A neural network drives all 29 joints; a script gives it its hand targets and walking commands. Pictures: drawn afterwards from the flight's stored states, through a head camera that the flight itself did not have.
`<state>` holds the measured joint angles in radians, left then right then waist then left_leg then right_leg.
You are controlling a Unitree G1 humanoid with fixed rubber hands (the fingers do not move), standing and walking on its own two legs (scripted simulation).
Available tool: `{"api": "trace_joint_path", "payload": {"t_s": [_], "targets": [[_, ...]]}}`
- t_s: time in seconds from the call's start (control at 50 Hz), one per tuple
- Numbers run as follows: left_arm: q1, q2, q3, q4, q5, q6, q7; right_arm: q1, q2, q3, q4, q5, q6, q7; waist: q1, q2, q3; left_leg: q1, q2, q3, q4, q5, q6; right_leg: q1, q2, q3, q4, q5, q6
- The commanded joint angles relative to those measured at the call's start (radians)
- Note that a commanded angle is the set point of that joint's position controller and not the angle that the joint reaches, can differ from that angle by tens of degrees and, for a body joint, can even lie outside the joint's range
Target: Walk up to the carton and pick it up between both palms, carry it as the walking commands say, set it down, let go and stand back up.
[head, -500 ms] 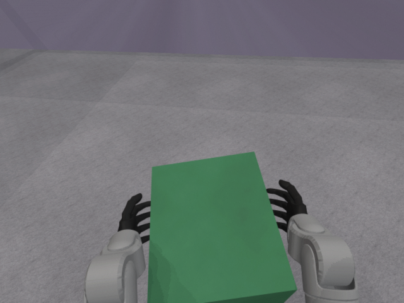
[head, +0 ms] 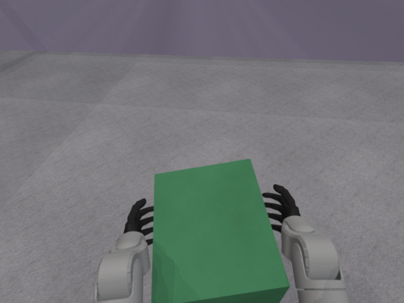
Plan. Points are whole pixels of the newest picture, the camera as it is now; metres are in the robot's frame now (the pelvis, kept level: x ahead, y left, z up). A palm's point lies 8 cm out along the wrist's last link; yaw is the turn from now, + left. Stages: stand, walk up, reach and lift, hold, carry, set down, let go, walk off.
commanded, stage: carry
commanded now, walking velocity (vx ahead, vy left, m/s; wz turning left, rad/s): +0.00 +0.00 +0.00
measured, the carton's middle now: (215, 245) +0.27 +0.00 -0.03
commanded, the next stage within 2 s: none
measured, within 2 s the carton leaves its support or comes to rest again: neither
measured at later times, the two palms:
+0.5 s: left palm (138, 234) +0.26 +0.15 +0.06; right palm (288, 219) +0.28 -0.14 +0.06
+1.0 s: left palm (139, 228) +0.26 +0.15 +0.06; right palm (288, 216) +0.28 -0.14 +0.07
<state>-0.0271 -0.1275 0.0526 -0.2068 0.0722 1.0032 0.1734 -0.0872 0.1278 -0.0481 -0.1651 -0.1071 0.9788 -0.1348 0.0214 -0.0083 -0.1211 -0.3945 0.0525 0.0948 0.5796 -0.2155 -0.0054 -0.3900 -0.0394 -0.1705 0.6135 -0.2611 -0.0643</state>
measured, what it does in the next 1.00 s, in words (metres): stands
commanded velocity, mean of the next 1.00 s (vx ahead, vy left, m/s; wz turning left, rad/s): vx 0.00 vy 0.00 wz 0.00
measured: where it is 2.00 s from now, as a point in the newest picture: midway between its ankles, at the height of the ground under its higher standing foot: outside the picture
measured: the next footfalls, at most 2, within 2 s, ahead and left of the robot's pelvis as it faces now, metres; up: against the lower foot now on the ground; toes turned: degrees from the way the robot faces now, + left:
none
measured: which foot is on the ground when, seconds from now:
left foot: down 0.00-1.00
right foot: down 0.00-1.00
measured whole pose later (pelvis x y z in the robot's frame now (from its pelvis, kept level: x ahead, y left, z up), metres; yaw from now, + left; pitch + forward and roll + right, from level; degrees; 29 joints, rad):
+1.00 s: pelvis +0.00 +0.00 +0.00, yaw +0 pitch +2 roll +1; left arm -0.11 -0.13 0.06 -0.12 0.08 0.93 0.19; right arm -0.13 0.13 -0.08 -0.11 -0.11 0.89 -0.15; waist 0.02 -0.01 -0.09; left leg -0.39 0.05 0.09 0.57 -0.21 -0.01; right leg -0.39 -0.04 -0.17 0.60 -0.25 -0.06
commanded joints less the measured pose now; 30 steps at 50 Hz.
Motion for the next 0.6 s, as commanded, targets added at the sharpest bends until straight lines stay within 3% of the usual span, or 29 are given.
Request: {"api": "trace_joint_path", "payload": {"t_s": [0.0,0.02,0.04,0.06,0.08,0.1,0.12,0.14,0.16,0.18,0.2,0.22,0.24,0.28,0.3,0.32,0.34,0.36,0.38,0.4,0.42,0.44,0.46,0.48,0.5,0.52,0.54,0.56,0.58], "targets": [[-0.560,-0.741,-0.485,-0.116,-0.231,-0.079,-0.163,-0.365,0.745,0.402,-0.038,0.158,-0.053,0.099,-0.031,-0.002,-0.279,0.151,0.076,-0.083,-0.119,0.064,0.054,0.112,-0.109,0.187,-0.176,0.095,-0.004],[-0.557,-0.800,-0.592,-0.375,-0.305,-0.067,-0.148,-0.409,0.816,0.511,-0.309,0.260,-0.046,0.095,-0.027,0.036,-0.276,0.132,0.073,-0.070,-0.087,0.053,0.039,0.108,-0.129,0.202,-0.193,0.105,0.006],[-0.527,-0.755,-0.508,-0.156,-0.238,-0.069,-0.158,-0.385,0.735,0.430,-0.132,0.181,-0.046,0.100,-0.037,-0.044,-0.303,0.152,0.080,-0.072,-0.084,0.113,0.045,0.136,-0.124,0.190,-0.171,0.148,-0.014],[-0.536,-0.625,-0.365,0.080,-0.143,-0.102,-0.173,-0.346,0.628,0.288,0.157,0.079,-0.075,0.111,-0.040,-0.031,-0.276,0.133,0.085,-0.080,-0.077,0.150,0.034,0.158,-0.111,0.164,-0.166,0.227,-0.007],[-0.561,-0.794,-0.527,-0.229,-0.267,-0.102,-0.158,-0.451,0.776,0.480,-0.194,0.223,-0.072,0.104,-0.033,-0.046,-0.279,0.127,0.084,-0.075,-0.082,0.117,0.037,0.156,-0.109,0.169,-0.162,0.215,0.006],[-0.558,-0.727,-0.500,-0.165,-0.229,-0.099,-0.161,-0.412,0.717,0.424,-0.130,0.176,-0.072,0.105,-0.030,0.001,-0.245,0.125,0.071,-0.068,-0.095,0.089,0.037,0.109,-0.117,0.175,-0.175,0.141,0.005],[-0.598,-0.811,-0.578,-0.311,-0.285,-0.099,-0.163,-0.433,0.828,0.510,-0.228,0.238,-0.063,0.107,-0.038,-0.037,-0.281,0.159,0.075,-0.066,-0.085,0.114,0.036,0.123,-0.118,0.172,-0.175,0.129,-0.010],[-0.537,-0.806,-0.551,-0.224,-0.279,-0.074,-0.157,-0.385,0.763,0.467,-0.218,0.209,-0.053,0.095,-0.037,-0.004,-0.294,0.169,0.089,-0.101,-0.092,0.142,0.052,0.124,-0.106,0.162,-0.164,0.141,0.001],[-0.532,-0.704,-0.463,-0.061,-0.200,-0.080,-0.161,-0.373,0.680,0.363,-0.021,0.141,-0.058,0.108,-0.031,0.038,-0.263,0.130,0.094,-0.104,-0.134,0.091,0.051,0.129,-0.099,0.156,-0.149,0.060,0.017],[-0.534,-0.592,-0.348,0.142,-0.111,-0.111,-0.158,-0.313,0.588,0.245,0.243,0.048,-0.075,0.113,-0.030,0.027,-0.226,0.130,0.090,-0.077,-0.119,0.070,0.039,0.074,-0.113,0.191,-0.178,0.084,0.006],[-0.616,-0.633,-0.376,0.065,-0.132,-0.147,-0.171,-0.390,0.657,0.301,0.192,0.079,-0.100,0.126,-0.032,-0.034,-0.178,0.131,0.080,-0.077,-0.105,0.045,0.031,0.010,-0.114,0.209,-0.204,0.002,-0.002],[-0.621,-0.685,-0.469,-0.127,-0.210,-0.152,-0.163,-0.397,0.722,0.383,0.009,0.157,-0.112,0.121,-0.031,-0.006,-0.211,0.151,0.081,-0.090,-0.131,0.035,0.039,0.035,-0.114,0.199,-0.192,-0.013,0.004],[-0.646,-0.868,-0.644,-0.422,-0.326,-0.119,-0.156,-0.474,0.881,0.575,-0.342,0.286,-0.087,0.111,-0.032,-0.024,-0.200,0.135,0.066,-0.084,-0.108,-0.021,0.041,0.015,-0.114,0.226,-0.245,-0.079,0.001],[-0.563,-0.668,-0.369,0.153,-0.136,-0.145,-0.178,-0.452,0.640,0.280,0.149,0.075,-0.133,0.119,-0.033,0.026,-0.239,0.130,0.083,-0.077,-0.118,0.034,0.041,0.085,-0.107,0.197,-0.210,0.029,0.012],[-0.596,-0.684,-0.423,0.005,-0.170,-0.146,-0.170,-0.447,0.678,0.346,0.038,0.111,-0.121,0.111,-0.038,-0.031,-0.181,0.127,0.082,-0.075,-0.086,0.039,0.029,0.012,-0.121,0.226,-0.217,0.044,0.004],[-0.664,-0.837,-0.575,-0.255,-0.282,-0.131,-0.170,-0.510,0.837,0.501,-0.212,0.221,-0.098,0.109,-0.040,-0.089,-0.173,0.130,0.078,-0.072,-0.084,0.047,0.033,0.022,-0.111,0.213,-0.255,-0.016,0.002],[-0.680,-0.786,-0.519,-0.192,-0.265,-0.140,-0.172,-0.476,0.775,0.414,-0.113,0.182,-0.110,0.113,-0.038,-0.025,-0.230,0.142,0.071,-0.078,-0.095,0.035,0.037,0.049,-0.110,0.214,-0.224,-0.014,-0.009],[-0.550,-0.842,-0.548,-0.202,-0.279,-0.111,-0.163,-0.434,0.835,0.511,-0.208,0.245,-0.084,0.103,-0.030,-0.044,-0.229,0.139,0.066,-0.057,-0.073,0.053,0.031,0.095,-0.131,0.207,-0.233,0.060,0.009],[-0.538,-0.700,-0.384,0.119,-0.155,-0.134,-0.174,-0.444,0.651,0.311,0.101,0.102,-0.112,0.115,-0.035,0.053,-0.223,0.146,0.070,-0.079,-0.097,0.038,0.046,0.052,-0.128,0.234,-0.228,0.053,-0.004],[-0.636,-0.721,-0.422,-0.006,-0.197,-0.159,-0.171,-0.487,0.697,0.340,0.021,0.143,-0.130,0.120,-0.035,0.041,-0.243,0.157,0.073,-0.073,-0.114,0.043,0.030,0.068,-0.116,0.196,-0.201,0.020,0.003],[-0.572,-0.679,-0.388,0.040,-0.163,-0.164,-0.180,-0.434,0.697,0.349,0.088,0.132,-0.130,0.129,-0.028,-0.041,-0.256,0.115,0.070,-0.082,-0.091,0.016,0.039,0.110,-0.111,0.189,-0.226,0.009,0.010],[-0.660,-0.730,-0.427,-0.088,-0.221,-0.176,-0.167,-0.507,0.759,0.386,-0.017,0.185,-0.135,0.118,-0.033,-0.058,-0.217,0.080,0.076,-0.090,-0.097,0.002,0.040,0.107,-0.123,0.211,-0.233,0.003,0.012],[-0.596,-0.736,-0.446,-0.022,-0.188,-0.170,-0.177,-0.419,0.748,0.396,0.051,0.145,-0.131,0.130,-0.031,-0.007,-0.220,0.142,0.061,-0.046,-0.066,0.032,0.018,0.051,-0.140,0.229,-0.231,0.034,0.006],[-0.696,-0.824,-0.548,-0.278,-0.293,-0.180,-0.171,-0.487,0.852,0.478,-0.161,0.232,-0.137,0.116,-0.037,-0.047,-0.243,0.139,0.062,-0.058,-0.062,0.013,0.023,0.072,-0.135,0.232,-0.250,0.013,0.010],[-0.578,-0.694,-0.422,0.053,-0.183,-0.177,-0.184,-0.378,0.681,0.329,0.113,0.097,-0.141,0.123,-0.037,-0.026,-0.223,0.156,0.078,-0.080,-0.092,0.051,0.040,0.061,-0.120,0.218,-0.243,0.045,0.003],[-0.556,-0.690,-0.411,0.090,-0.163,-0.197,-0.197,-0.357,0.687,0.316,0.176,0.082,-0.167,0.135,-0.035,0.008,-0.262,0.132,0.078,-0.075,-0.084,0.050,0.038,0.107,-0.142,0.234,-0.223,0.115,0.001],[-0.585,-0.683,-0.383,0.144,-0.136,-0.211,-0.205,-0.419,0.688,0.313,0.203,0.071,-0.177,0.141,-0.037,-0.014,-0.258,0.135,0.065,-0.051,-0.055,0.070,0.030,0.107,-0.148,0.225,-0.221,0.175,0.019],[-0.664,-0.833,-0.550,-0.207,-0.291,-0.192,-0.180,-0.525,0.828,0.486,-0.148,0.237,-0.162,0.121,-0.035,-0.046,-0.249,0.158,0.071,-0.056,-0.054,0.075,0.037,0.093,-0.132,0.207,-0.207,0.165,0.008],[-0.650,-0.831,-0.549,-0.241,-0.297,-0.191,-0.182,-0.480,0.828,0.471,-0.187,0.232,-0.158,0.122,-0.035,-0.052,-0.275,0.164,0.081,-0.075,-0.083,0.061,0.045,0.094,-0.124,0.199,-0.186,0.113,0.007]]}}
